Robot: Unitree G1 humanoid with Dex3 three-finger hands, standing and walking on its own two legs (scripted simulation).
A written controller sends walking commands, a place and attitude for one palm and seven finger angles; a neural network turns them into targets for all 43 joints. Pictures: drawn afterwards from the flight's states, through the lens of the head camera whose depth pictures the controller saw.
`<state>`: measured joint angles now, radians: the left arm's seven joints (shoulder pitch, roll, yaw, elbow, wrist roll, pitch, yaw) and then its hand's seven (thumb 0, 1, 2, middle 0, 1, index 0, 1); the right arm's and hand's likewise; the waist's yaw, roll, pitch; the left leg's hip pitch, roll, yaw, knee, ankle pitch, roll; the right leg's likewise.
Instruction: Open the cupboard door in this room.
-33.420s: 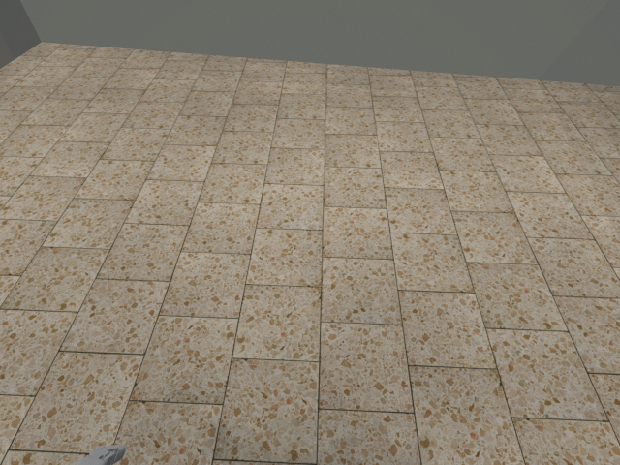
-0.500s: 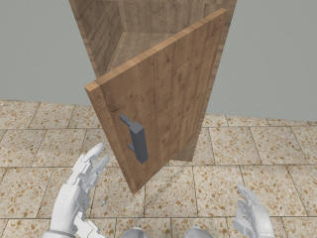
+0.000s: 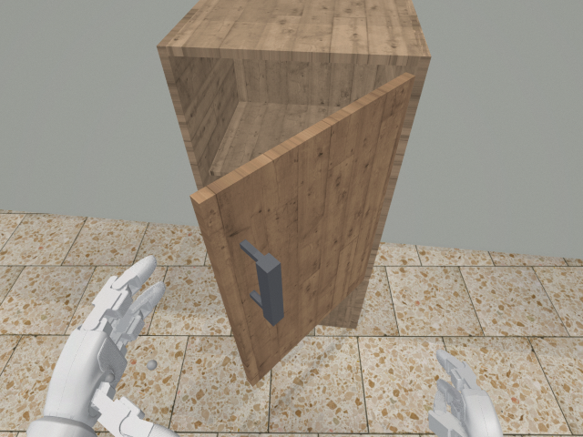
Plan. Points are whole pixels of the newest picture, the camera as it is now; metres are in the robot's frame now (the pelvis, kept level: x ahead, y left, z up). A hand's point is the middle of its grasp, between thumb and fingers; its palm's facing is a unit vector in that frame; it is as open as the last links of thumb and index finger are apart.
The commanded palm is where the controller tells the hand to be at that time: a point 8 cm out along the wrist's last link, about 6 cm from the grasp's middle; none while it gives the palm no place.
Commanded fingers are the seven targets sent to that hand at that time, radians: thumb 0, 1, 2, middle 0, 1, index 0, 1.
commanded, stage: draw the hand back to the body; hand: left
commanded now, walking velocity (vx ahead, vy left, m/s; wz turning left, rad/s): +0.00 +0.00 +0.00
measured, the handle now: (261, 283) +0.32 +0.07 +0.05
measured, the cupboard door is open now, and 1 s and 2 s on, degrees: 51 51 51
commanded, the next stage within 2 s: step back with the hand held close in 1.06 s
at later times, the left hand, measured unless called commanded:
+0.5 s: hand (55, 314) +0.20 +0.25 +0.17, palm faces +0.37 -0.84 -0.41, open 11.2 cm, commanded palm +0.15 +0.29 +0.19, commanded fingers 0.00 0.62 0.78 -0.19 -0.30 -0.19 -0.30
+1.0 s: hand (33, 298) +0.20 +0.25 +0.20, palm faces +0.43 -0.80 -0.41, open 7.5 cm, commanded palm +0.15 +0.29 +0.21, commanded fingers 0.00 0.90 0.90 -0.20 -0.30 -0.20 -0.30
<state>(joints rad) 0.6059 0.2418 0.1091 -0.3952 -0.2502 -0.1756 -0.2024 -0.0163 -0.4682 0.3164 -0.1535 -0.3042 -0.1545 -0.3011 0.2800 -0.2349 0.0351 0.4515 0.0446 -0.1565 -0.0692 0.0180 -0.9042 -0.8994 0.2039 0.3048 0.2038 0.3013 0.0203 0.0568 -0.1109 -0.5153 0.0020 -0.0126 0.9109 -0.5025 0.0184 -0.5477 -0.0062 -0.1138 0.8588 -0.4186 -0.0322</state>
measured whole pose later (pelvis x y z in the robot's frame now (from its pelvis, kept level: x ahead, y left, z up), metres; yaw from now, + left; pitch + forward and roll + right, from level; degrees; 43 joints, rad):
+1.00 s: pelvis +0.01 +0.00 +0.05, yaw -1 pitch -5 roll +0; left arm 0.48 0.33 0.31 -0.38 -0.05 -0.08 0.11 0.01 0.87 0.89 -0.21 -0.31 -0.21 -0.30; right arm 0.19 -0.23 0.02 0.65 -0.01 -0.10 -0.08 0.02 -0.90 -0.90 0.20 0.30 0.20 0.30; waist 0.06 0.07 0.03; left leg -0.03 -0.01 0.01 0.39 -0.27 0.02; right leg -0.08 0.01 -0.08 0.38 -0.21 -0.03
